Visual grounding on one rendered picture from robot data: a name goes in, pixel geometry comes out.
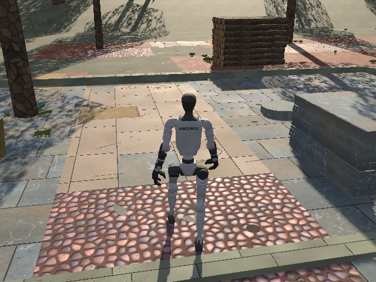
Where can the right robot shin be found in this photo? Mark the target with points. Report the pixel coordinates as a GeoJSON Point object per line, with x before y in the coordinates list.
{"type": "Point", "coordinates": [200, 223]}

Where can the right robot foot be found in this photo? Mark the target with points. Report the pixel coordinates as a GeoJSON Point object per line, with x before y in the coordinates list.
{"type": "Point", "coordinates": [199, 247]}

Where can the right robot forearm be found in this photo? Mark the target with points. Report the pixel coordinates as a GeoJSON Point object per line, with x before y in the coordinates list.
{"type": "Point", "coordinates": [213, 153]}

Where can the left robot forearm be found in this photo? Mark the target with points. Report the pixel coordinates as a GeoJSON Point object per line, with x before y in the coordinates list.
{"type": "Point", "coordinates": [160, 159]}

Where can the left robot upper arm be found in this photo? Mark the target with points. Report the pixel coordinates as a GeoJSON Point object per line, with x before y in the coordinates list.
{"type": "Point", "coordinates": [167, 134]}

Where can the robot left hand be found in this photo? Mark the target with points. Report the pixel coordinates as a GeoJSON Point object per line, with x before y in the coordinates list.
{"type": "Point", "coordinates": [156, 178]}

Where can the robot right hand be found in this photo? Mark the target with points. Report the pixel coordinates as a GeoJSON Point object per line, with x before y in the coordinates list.
{"type": "Point", "coordinates": [209, 161]}

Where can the right robot upper arm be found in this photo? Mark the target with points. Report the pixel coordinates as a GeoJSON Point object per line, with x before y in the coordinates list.
{"type": "Point", "coordinates": [206, 124]}

